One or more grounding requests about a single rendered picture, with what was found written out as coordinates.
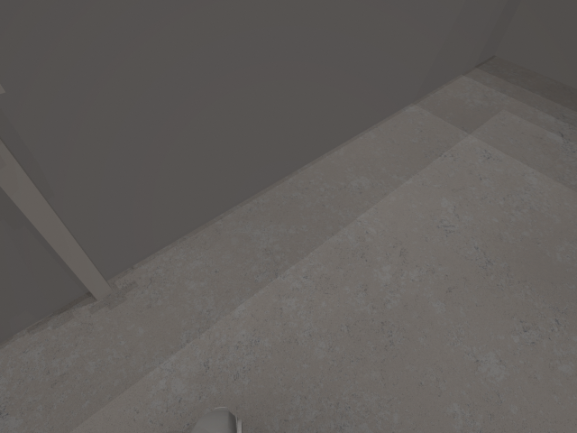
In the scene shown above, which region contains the panel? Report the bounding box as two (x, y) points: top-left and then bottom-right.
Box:
(0, 84), (113, 300)

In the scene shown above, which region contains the left robot thigh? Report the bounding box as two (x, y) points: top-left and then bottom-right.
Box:
(190, 410), (243, 433)

